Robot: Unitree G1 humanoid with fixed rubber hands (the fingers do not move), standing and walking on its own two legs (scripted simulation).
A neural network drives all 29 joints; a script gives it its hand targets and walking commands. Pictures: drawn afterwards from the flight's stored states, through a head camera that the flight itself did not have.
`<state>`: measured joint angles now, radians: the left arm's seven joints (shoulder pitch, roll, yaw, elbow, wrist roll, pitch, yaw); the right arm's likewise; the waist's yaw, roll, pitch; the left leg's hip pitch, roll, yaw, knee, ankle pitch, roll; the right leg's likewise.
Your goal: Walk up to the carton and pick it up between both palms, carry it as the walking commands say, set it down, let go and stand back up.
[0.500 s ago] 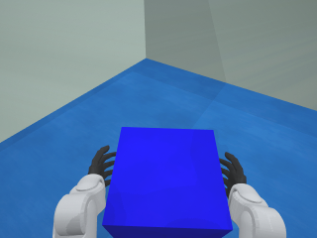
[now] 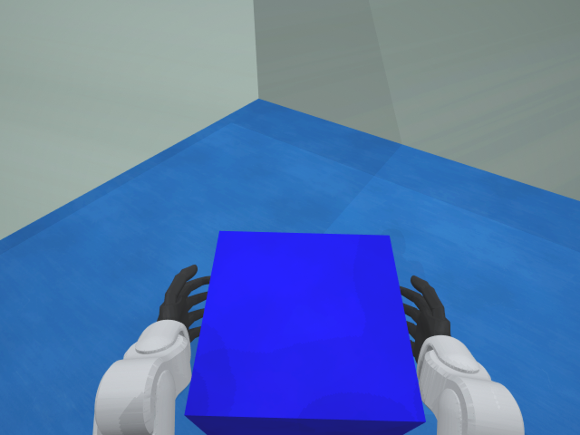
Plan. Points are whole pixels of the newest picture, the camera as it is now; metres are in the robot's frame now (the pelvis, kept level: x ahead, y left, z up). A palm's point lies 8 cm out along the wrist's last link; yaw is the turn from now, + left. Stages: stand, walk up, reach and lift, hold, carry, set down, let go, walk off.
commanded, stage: carry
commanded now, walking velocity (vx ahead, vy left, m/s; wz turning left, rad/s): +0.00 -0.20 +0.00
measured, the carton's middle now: (300, 349) +0.25 +0.00 +0.04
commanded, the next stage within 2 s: none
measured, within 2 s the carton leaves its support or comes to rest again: neither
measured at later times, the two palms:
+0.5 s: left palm (285, 366) +0.20 +0.02 +0.10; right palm (561, 374) +0.20 -0.28 +0.10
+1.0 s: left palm (421, 416) +0.15 -0.12 +0.10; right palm out of the picture +0.16 -0.42 +0.10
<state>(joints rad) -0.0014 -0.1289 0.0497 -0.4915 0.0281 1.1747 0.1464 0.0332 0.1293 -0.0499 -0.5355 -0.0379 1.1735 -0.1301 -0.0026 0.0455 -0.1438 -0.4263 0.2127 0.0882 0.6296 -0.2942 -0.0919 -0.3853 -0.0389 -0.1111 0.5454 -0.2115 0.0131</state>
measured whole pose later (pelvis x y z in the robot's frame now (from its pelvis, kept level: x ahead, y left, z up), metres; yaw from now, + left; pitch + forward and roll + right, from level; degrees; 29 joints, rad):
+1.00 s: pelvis -0.08 -0.28 +0.01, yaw +2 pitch +4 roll -1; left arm 0.03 -0.13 0.05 -0.53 0.03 1.18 0.14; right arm 0.06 0.13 -0.03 -0.55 -0.04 1.16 -0.13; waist 0.00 0.02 -0.12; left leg -0.35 0.17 0.13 0.55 -0.25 -0.07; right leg -0.45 -0.06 -0.06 0.73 -0.37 0.03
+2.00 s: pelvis -0.15 -0.59 +0.00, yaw +4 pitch +4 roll +0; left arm 0.04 -0.13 0.05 -0.53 0.04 1.17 0.14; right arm 0.05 0.13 -0.03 -0.52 -0.03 1.16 -0.13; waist 0.02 -0.03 -0.12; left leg -0.34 0.06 0.17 0.60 -0.31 0.02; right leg -0.48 0.03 -0.12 0.75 -0.35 -0.03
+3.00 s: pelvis -0.21 -0.94 +0.01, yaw +3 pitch +4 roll +1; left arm 0.04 -0.13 0.03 -0.54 0.04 1.15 0.14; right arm 0.05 0.13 -0.05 -0.58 -0.03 1.17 -0.13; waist -0.03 0.03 -0.06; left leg -0.51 0.10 0.09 1.03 -0.52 -0.07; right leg -0.38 -0.04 -0.11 0.52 -0.22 -0.04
